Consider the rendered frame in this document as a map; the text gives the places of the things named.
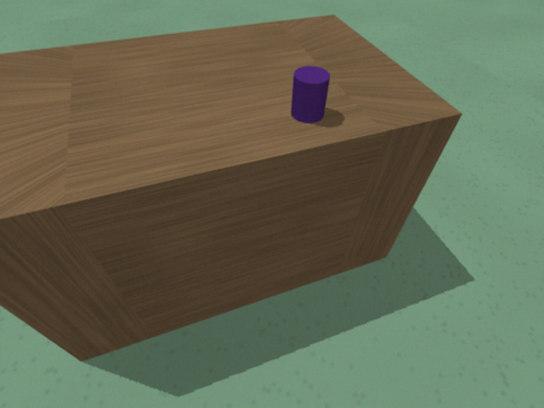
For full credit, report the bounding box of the can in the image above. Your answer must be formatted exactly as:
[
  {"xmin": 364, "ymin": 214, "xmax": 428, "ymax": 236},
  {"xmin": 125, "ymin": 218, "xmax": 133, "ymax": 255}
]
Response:
[{"xmin": 292, "ymin": 66, "xmax": 330, "ymax": 123}]

